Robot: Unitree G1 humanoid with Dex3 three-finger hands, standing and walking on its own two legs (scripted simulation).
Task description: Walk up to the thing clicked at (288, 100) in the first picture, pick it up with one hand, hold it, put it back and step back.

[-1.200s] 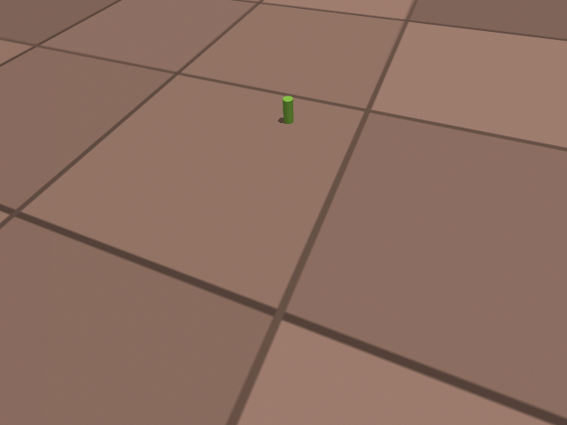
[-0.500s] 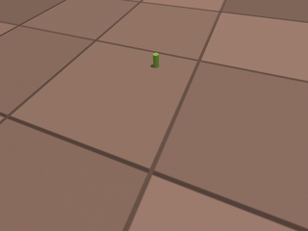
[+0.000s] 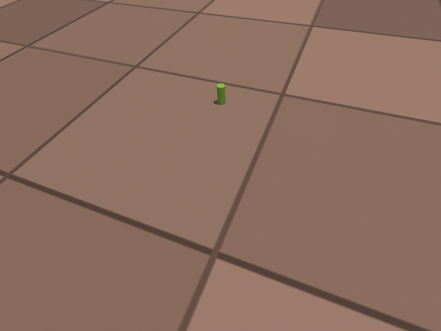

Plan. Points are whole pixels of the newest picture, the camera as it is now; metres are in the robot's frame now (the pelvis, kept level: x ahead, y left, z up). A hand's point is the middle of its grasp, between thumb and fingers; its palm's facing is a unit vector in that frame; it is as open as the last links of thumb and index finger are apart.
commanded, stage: walk up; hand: left
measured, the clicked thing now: (221, 94) +1.80 +0.09 -0.70
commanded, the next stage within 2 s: none
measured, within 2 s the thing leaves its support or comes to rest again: neither
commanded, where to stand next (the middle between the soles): +1.42 -0.09 m, yaw -4 degrees
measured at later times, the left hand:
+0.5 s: hand (140, 305) +0.20 +0.21 -0.14, palm faces -0.03 -0.92 -0.39, open 7.4 cm
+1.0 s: hand (177, 170) +0.56 +0.18 -0.13, palm faces -0.15 -0.90 -0.41, open 7.4 cm
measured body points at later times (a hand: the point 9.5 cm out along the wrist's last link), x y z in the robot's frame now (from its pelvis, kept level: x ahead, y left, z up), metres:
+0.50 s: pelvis +0.17 -0.07 -0.01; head +0.19 -0.09 +0.44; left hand +0.20 +0.26 -0.11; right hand +0.27 -0.40 -0.13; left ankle +0.31 +0.06 -0.71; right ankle +0.07 -0.16 -0.75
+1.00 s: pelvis +0.44 -0.10 -0.01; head +0.45 -0.12 +0.43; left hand +0.57 +0.22 -0.10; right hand +0.45 -0.44 -0.13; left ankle +0.39 +0.04 -0.74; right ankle +0.57 -0.26 -0.73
